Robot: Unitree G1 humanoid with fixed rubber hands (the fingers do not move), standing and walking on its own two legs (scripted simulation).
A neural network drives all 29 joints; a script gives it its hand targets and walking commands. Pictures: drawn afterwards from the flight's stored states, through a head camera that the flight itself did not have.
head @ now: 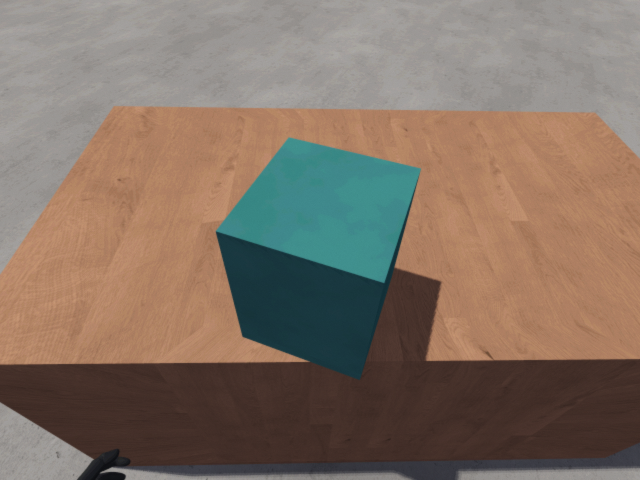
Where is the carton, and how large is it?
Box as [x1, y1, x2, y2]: [216, 137, 420, 379]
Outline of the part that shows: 289,137 216,230 242,336 359,379 391,277 420,168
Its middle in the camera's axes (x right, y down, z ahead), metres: +0.01 +0.03 +0.58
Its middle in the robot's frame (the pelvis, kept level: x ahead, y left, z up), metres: +0.43 +0.02 +0.02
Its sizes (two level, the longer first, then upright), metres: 0.210 0.200 0.250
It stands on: a pedestal, 0.65 m high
